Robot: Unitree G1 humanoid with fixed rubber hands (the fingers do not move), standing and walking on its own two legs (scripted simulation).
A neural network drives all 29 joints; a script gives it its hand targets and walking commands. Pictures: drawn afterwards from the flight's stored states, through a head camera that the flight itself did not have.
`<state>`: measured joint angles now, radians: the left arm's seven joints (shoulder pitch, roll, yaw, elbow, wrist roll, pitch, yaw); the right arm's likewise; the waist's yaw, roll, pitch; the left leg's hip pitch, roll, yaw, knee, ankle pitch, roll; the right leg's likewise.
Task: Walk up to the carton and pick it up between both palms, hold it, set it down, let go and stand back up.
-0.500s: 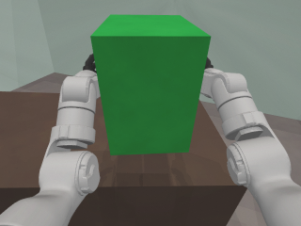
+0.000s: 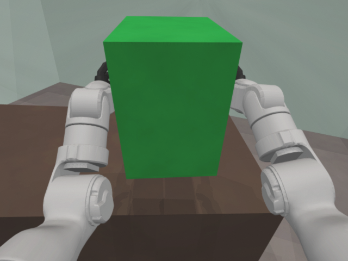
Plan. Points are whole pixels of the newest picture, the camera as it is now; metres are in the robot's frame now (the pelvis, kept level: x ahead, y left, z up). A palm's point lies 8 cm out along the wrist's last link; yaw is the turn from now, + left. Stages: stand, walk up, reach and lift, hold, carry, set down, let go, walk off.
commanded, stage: hold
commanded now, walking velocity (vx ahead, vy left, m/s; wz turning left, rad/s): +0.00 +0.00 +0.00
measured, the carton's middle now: (169, 92) +0.40 +0.00 +0.29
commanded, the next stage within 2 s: set down in 0.94 s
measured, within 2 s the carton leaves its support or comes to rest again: neither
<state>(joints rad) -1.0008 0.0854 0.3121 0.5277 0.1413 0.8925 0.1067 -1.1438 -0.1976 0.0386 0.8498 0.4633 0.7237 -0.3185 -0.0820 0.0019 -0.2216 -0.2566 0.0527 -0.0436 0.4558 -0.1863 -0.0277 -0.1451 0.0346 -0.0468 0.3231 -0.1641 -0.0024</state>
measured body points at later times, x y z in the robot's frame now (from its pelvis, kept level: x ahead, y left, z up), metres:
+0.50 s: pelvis +0.00 +0.00 +0.00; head -0.09 +0.02 +0.44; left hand +0.39 +0.15 +0.29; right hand +0.39 -0.14 +0.31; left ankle +0.04 +0.13 -0.74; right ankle +0.01 -0.12 -0.74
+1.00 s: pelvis +0.00 +0.00 +0.00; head -0.09 +0.03 +0.44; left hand +0.39 +0.15 +0.28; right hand +0.39 -0.14 +0.30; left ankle +0.04 +0.13 -0.74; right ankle +0.01 -0.12 -0.74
